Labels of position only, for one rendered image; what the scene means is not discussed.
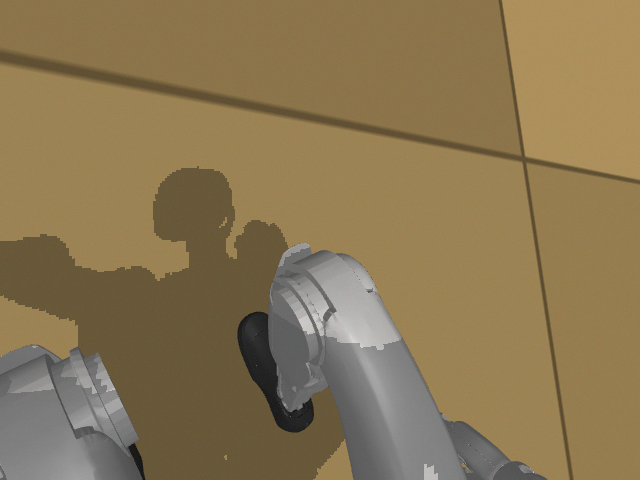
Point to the right robot arm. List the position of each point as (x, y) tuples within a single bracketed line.
[(517, 471)]

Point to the right robot hand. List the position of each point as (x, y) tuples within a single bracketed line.
[(475, 451)]

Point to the left robot foot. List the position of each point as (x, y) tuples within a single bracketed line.
[(137, 458)]

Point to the right robot foot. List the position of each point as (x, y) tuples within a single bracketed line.
[(254, 346)]

